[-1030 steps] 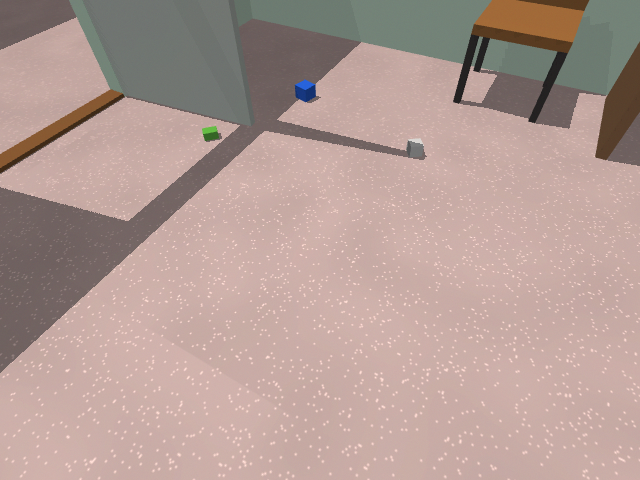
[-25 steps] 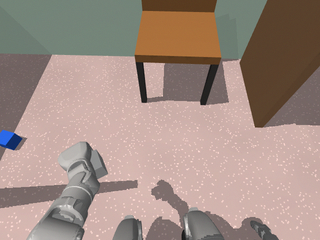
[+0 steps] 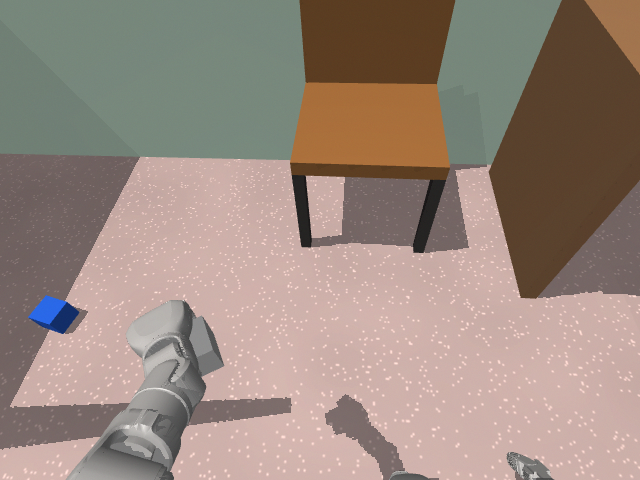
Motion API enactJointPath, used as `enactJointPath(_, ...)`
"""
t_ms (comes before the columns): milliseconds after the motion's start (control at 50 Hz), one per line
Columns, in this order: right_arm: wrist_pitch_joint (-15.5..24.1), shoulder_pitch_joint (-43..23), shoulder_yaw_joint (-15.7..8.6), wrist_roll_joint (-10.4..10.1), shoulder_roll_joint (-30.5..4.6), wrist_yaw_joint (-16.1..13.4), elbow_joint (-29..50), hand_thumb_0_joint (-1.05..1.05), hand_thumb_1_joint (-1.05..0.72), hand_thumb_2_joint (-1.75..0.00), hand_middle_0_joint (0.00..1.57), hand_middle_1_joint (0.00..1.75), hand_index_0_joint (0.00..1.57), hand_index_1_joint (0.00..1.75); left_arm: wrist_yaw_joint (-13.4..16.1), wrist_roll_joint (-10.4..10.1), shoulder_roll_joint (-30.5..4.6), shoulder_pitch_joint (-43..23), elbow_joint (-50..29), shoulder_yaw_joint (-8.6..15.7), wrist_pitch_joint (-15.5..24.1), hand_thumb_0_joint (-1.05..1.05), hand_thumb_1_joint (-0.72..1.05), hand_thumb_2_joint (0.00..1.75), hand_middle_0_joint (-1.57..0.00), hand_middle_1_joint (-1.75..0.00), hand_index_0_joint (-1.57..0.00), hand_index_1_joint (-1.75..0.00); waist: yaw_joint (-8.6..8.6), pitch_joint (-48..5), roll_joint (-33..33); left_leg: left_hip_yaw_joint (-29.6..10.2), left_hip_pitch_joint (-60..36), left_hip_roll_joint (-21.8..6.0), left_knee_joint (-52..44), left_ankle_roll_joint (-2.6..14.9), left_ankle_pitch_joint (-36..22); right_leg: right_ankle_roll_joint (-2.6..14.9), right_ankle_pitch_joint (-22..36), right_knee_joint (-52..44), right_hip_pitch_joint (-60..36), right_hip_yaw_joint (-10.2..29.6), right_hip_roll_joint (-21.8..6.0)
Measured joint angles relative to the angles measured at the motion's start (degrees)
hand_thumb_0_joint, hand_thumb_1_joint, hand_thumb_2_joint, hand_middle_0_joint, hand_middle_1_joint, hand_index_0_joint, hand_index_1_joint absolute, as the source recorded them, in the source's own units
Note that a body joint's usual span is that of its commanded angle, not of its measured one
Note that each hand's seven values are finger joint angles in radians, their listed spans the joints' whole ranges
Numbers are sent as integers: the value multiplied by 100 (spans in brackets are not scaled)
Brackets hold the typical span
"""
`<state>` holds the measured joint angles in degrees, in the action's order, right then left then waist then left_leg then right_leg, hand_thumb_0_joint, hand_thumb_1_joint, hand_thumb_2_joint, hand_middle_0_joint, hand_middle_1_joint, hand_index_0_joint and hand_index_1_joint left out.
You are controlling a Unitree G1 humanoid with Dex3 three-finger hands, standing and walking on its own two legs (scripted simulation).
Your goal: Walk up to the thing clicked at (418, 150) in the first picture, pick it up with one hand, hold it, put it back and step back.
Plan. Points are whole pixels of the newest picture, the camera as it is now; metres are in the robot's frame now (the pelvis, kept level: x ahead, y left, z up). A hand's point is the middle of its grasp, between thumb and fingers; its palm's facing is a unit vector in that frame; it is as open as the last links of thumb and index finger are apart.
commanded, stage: hold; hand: left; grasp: from above
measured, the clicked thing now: (193, 349) +0.34 +0.21 -0.12
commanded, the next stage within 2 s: crouch in 1.86 s
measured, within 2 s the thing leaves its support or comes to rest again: neither
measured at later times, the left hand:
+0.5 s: hand (171, 352) +0.31 +0.21 -0.05, palm faces -0.36 -0.24 -0.90, open 9.0 cm
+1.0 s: hand (164, 358) +0.29 +0.22 -0.03, palm faces -0.35 -0.25 -0.90, open 9.0 cm
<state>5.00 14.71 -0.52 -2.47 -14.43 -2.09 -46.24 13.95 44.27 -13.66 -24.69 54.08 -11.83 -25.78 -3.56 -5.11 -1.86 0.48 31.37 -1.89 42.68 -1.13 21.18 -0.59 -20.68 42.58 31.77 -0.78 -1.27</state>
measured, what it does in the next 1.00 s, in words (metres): stands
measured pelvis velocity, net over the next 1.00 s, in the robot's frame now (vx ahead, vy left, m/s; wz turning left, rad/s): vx -0.01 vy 0.00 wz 0.00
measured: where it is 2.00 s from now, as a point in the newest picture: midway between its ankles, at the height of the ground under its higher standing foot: outside the picture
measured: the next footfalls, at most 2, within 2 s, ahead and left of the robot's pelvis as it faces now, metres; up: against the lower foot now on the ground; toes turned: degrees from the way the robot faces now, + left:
none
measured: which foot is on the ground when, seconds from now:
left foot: down 0.00-1.00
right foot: down 0.00-1.00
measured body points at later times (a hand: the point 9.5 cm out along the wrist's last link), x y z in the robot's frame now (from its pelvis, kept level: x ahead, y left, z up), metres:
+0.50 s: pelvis +0.00 +0.00 +0.02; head +0.02 -0.02 +0.47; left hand +0.32 +0.22 +0.01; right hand +0.12 -0.25 -0.11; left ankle +0.00 +0.13 -0.71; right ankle +0.00 -0.13 -0.71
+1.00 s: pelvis -0.01 +0.00 +0.02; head +0.00 -0.02 +0.47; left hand +0.31 +0.22 +0.02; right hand +0.13 -0.24 -0.10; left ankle +0.00 +0.13 -0.71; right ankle +0.00 -0.13 -0.71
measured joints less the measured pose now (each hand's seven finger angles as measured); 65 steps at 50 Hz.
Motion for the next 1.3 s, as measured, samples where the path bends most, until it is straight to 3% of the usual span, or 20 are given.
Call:
enactJointPath(620, -27, -272, 70, -1, -54, 291, 189, 1, -89, -90, 20, 30, 20, 30, -399, 72, 94, 196, -549, -277, -407, 5, 22, 32, -104, -45, -75, -42, 237, 238, -53, 67, -1085, 38, -975, 16, -472, -13, 439, -891, -1031, 44, -21)
enactJointPath(1300, -4, -538, 197, -27, -41, 316, 363, 1, -89, -90, 20, 30, 20, 30, -942, 141, -12, 479, -1423, -466, -823, 4, 22, 34, -101, -51, -73, -44, 370, 332, -85, 41, -1472, 56, -1248, 28, -595, -23, 556, -1174, -1436, 15, -32)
